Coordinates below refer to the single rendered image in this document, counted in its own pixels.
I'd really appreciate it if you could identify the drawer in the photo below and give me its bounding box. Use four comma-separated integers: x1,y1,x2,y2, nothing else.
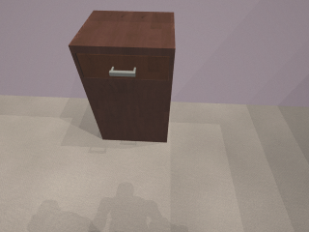
76,53,170,80

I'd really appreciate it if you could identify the handle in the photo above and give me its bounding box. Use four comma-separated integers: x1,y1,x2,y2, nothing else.
109,67,136,77

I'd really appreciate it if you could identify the cabinet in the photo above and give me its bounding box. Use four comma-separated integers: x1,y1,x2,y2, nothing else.
69,10,176,143

